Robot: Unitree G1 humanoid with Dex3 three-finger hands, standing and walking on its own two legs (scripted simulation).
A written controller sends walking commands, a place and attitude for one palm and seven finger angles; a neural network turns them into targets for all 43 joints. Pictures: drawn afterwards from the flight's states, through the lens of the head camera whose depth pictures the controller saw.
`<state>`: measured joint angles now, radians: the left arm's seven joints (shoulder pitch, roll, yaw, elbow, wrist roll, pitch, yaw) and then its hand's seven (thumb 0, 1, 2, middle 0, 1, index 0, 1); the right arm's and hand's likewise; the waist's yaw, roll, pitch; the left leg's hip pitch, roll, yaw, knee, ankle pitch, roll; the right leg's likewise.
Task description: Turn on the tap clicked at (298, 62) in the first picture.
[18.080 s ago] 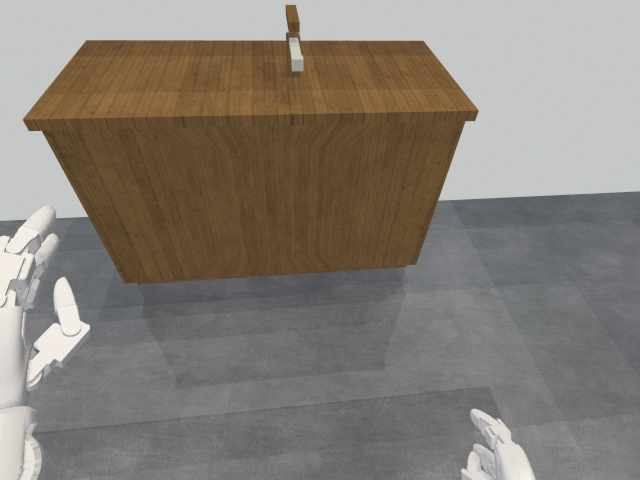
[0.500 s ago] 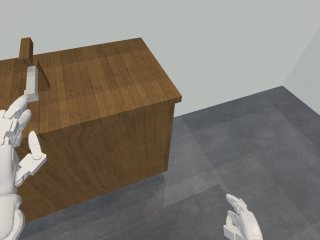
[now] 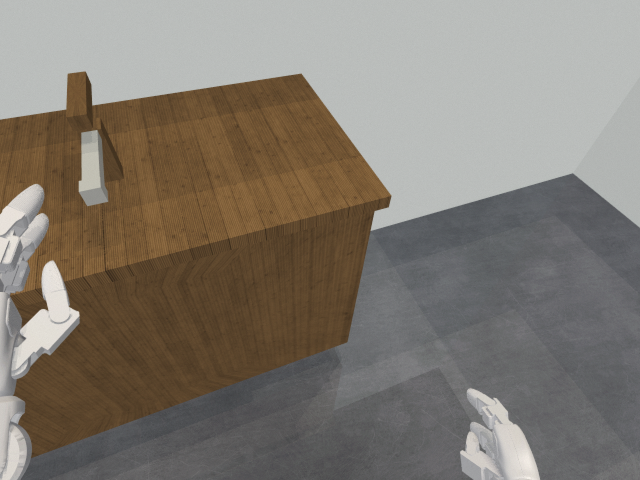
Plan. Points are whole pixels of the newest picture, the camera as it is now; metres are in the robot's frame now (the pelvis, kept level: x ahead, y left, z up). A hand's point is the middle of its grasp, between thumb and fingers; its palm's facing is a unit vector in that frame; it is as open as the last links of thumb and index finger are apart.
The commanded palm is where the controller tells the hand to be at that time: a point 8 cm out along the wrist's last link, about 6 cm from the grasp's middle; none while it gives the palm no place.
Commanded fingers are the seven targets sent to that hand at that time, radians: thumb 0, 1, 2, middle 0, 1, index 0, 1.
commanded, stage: come to a stop and stand still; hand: left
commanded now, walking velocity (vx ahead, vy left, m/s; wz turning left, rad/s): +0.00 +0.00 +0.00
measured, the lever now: (93, 191) +0.46 +0.36 +0.08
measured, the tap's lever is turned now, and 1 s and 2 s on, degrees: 0 0 0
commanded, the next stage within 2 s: look again from close up in 0.28 s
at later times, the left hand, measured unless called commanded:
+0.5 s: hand (70, 317) +0.22 +0.25 +0.15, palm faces +0.39 -0.84 -0.37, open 7.4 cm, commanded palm +0.16 +0.29 +0.17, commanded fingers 0.00 0.90 0.90 -0.20 -0.30 -0.20 -0.30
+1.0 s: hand (93, 311) +0.23 +0.24 +0.15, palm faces +0.44 -0.83 -0.33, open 7.4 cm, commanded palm +0.18 +0.27 +0.17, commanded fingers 0.00 0.90 0.90 -0.20 -0.30 -0.20 -0.30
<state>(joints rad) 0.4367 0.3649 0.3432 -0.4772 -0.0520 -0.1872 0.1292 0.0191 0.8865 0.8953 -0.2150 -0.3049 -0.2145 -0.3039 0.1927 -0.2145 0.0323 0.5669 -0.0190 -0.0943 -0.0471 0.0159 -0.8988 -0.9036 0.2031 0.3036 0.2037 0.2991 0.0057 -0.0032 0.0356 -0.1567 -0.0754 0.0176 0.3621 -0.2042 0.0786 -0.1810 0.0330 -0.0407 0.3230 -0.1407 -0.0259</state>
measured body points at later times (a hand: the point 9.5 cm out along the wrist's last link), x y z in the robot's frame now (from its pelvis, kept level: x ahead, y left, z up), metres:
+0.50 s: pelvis +0.01 +0.00 +0.00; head +0.04 +0.01 +0.45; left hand +0.20 +0.29 +0.17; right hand +0.19 -0.21 -0.08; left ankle -0.01 +0.06 -0.75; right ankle +0.02 -0.10 -0.75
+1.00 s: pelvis +0.03 -0.01 -0.01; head +0.03 -0.01 +0.44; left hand +0.20 +0.28 +0.17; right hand +0.20 -0.24 -0.09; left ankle -0.01 +0.06 -0.75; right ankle +0.02 -0.10 -0.75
